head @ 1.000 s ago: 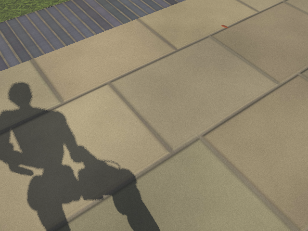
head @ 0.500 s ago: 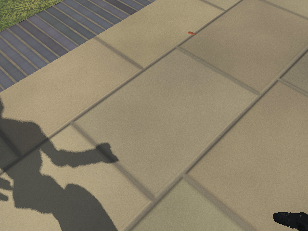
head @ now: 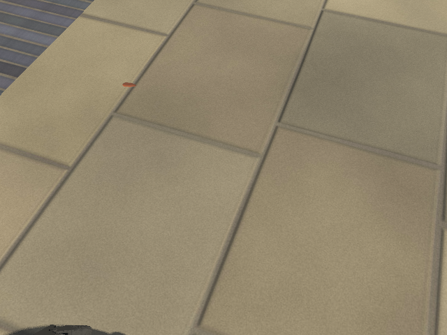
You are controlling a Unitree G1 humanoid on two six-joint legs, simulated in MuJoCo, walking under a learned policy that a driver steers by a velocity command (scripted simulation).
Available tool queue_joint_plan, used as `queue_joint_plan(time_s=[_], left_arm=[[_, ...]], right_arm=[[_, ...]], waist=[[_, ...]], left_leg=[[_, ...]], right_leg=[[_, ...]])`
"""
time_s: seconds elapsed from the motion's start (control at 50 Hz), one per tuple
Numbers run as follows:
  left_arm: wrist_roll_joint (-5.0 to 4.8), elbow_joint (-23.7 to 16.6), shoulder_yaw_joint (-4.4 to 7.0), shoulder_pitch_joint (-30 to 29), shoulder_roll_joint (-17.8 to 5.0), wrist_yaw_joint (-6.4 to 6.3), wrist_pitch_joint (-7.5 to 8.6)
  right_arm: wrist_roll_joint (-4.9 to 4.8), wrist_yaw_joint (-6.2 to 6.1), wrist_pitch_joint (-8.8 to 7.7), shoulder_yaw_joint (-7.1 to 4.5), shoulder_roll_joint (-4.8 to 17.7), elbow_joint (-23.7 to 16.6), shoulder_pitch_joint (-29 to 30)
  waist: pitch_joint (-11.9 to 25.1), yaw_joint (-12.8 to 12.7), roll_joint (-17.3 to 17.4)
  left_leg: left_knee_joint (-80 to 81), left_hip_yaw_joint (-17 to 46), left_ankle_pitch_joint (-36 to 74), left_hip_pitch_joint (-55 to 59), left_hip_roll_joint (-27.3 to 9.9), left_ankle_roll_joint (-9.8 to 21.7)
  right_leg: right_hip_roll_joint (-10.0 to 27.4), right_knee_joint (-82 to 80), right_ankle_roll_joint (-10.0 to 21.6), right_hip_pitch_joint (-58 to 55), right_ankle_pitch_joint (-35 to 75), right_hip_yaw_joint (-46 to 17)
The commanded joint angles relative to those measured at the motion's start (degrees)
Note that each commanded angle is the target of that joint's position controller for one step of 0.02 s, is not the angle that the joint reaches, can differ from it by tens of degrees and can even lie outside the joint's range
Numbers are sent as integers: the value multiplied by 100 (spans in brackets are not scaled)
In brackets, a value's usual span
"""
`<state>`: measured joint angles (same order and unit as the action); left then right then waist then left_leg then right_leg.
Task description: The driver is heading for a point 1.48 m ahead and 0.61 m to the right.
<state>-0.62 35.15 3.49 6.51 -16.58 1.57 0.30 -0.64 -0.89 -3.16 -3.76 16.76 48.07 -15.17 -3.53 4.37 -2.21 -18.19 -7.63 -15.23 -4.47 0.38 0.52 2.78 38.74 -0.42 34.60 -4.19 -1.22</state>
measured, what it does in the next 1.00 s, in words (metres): steps on the spot, turning right: right foot, then left foot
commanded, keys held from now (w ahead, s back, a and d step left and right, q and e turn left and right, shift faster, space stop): e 0.96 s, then no key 0.04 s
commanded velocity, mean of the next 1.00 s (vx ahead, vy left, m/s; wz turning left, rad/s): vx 0.04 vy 0.00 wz -0.58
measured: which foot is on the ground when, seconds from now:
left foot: down 0.00-0.08, up 0.10-0.48, down 0.50-0.92, up 0.94-1.00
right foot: up 0.00-0.06, down 0.08-0.50, up 0.52-0.90, down 0.92-1.00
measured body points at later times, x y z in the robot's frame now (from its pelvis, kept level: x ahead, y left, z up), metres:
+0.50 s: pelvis +0.10 +0.01 -0.01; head +0.13 +0.01 +0.43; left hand +0.33 +0.24 -0.10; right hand +0.18 -0.30 -0.11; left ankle +0.16 +0.12 -0.74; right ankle +0.15 -0.12 -0.74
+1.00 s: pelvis +0.08 -0.01 -0.01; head +0.10 -0.06 +0.44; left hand +0.38 +0.12 -0.08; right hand +0.03 -0.33 -0.12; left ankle +0.14 +0.12 -0.69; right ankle +0.03 -0.10 -0.74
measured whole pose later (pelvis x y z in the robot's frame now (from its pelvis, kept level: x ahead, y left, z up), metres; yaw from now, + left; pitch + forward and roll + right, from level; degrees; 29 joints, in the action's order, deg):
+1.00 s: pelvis +0.08 -0.01 -0.01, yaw -35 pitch +1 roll +1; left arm 0.3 33.2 4.1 10.0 -17.3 0.1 -2.6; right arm 0.2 -1.1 1.2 -4.8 19.1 42.5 -8.1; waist -3.4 1.0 2.6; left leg -56.1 -1.8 -30.1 -25.2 -4.2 -3.9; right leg -1.4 31.8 2.6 17.3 -16.2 -0.8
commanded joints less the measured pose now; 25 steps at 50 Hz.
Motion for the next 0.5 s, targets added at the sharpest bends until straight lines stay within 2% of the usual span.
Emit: queue_joint_plan(time_s=[0.02,0.04,0.06,0.08,0.1,0.12,0.14,0.16,0.18,0.2,0.22,0.26,0.34,0.42,0.46,0.48,0.5], left_arm=[[28,-491,198,57,-505,99,22],[45,-467,255,261,-585,107,14],[56,-354,353,705,-737,80,21],[59,-277,501,1194,-1140,-20,15],[89,-413,550,1215,-1685,-152,-21],[150,-587,448,1200,-1445,-113,20],[114,-642,383,921,-1155,-70,47],[28,-600,337,664,-997,-85,53],[-11,-599,303,507,-905,-108,25],[3,-616,297,326,-913,-139,-16],[71,-649,311,205,-963,-158,-53],[123,-645,343,177,-1008,-215,-82],[55,-610,393,179,-1092,-326,-158],[45,-586,390,222,-1053,-312,-238],[-6,-586,380,161,-1025,-317,-283],[-49,-566,363,186,-968,-329,-304],[-42,-547,295,386,-738,-331,-306]], right_arm=[[-113,-59,9,-263,1083,-375,424],[-155,-73,38,-280,1114,-393,497],[-160,-82,62,-264,1033,-395,487],[-30,-68,52,-207,874,-399,208],[335,5,26,-24,362,-584,-200],[217,85,7,9,619,-598,-267],[29,105,43,-81,920,-639,199],[14,73,90,-68,869,-708,438],[78,12,149,-69,828,-673,530],[107,-27,211,-83,856,-706,549],[106,-29,254,-75,811,-703,515],[104,-48,279,-37,663,-662,436],[98,-36,310,7,551,-707,629],[60,30,264,-27,582,-815,788],[54,76,211,-61,574,-782,595],[73,82,197,-104,626,-725,401],[169,51,209,-204,993,-732,208]], waist=[[581,-332,797],[656,-466,759],[852,-682,576],[1175,-842,-42],[1586,-452,-1589],[2669,-654,-1273],[2217,-773,-592],[1679,-658,-286],[1392,-561,3],[1198,-407,-66],[1111,-308,-221],[1168,-278,-363],[1262,-374,-444],[1092,-469,-640],[1036,-343,-674],[1006,-244,-617],[1055,-291,-8]], left_leg=[[-283,379,3614,88,-1497,731],[-711,301,3850,97,-1447,644],[-1485,125,3854,-51,-1232,480],[-2732,-59,2879,-748,-816,131],[-4790,-102,-1987,-2696,4,-317],[-5816,1100,-2578,-3184,255,-344],[-5939,1318,-2062,-3421,18,-307],[-5657,1280,-1618,-3522,-138,-294],[-5277,1296,-1351,-3407,-277,-321],[-4858,1304,-1172,-3072,-320,-340],[-4541,1211,-1040,-2749,-234,-365],[-3917,1138,-956,-2435,-89,-444],[-3040,1227,-452,-2011,38,-499],[-2258,1269,-400,-1744,138,-385],[-1374,1178,-68,-1297,171,-237],[-726,1150,312,-843,69,-114],[-230,1885,283,-258,-855,227]], right_leg=[[-99,-405,219,-822,-160,164],[-228,-680,337,-1122,-206,280],[-429,-1100,497,-1786,122,380],[-134,-1326,794,-2870,1813,-197],[1390,-889,1732,-4401,4561,-2262],[1968,-1377,2499,-4726,3161,-3600],[1624,-1566,2240,-4305,2431,-3085],[1311,-1635,1907,-3749,1875,-2577],[1106,-1744,1686,-3212,1450,-2333],[934,-1868,1582,-2629,1179,-2160],[775,-1958,1523,-2227,1093,-2043],[648,-1975,1533,-1997,1212,-1931],[495,-1997,1412,-1751,206,-2079],[429,-1966,1249,-1747,-627,-2523],[317,-1779,1092,-1701,-686,-2636],[143,-1597,909,-1504,-867,-2561],[-229,-857,580,-966,-1771,-2154]])
Velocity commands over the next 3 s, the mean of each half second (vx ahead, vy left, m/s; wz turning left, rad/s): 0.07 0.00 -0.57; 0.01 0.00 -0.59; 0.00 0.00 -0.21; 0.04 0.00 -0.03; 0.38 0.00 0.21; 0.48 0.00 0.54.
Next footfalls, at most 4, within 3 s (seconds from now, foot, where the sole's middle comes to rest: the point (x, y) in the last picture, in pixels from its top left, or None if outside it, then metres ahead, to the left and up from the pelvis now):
0.08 right None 0.19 -0.12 -0.78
0.50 left None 0.20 0.11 -0.78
0.92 right None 0.06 -0.12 -0.78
1.32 left None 0.21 0.06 -0.78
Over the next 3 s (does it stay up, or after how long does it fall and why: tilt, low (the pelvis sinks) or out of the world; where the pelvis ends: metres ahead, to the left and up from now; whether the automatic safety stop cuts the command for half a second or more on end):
stays up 0.51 -0.27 0.00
